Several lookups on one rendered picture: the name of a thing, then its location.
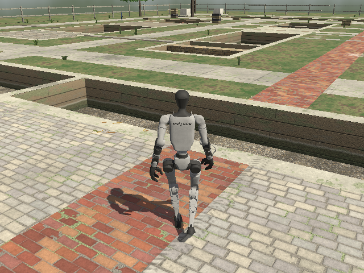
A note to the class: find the left robot upper arm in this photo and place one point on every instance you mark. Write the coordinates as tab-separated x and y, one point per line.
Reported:
162	130

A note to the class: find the right robot upper arm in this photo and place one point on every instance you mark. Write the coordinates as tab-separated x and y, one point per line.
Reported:
202	129

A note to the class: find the robot right thigh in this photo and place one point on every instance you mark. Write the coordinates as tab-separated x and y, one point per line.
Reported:
195	172

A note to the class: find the left robot hand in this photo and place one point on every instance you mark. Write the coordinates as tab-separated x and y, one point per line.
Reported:
153	174

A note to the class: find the left robot foot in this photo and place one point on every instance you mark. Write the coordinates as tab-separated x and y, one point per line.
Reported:
177	222

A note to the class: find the right robot forearm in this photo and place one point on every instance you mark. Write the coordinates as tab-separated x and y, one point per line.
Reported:
207	150

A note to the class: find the right robot hand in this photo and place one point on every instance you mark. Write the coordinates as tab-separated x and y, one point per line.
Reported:
206	161

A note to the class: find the left robot forearm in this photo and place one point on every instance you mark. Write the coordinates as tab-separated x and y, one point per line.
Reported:
156	155

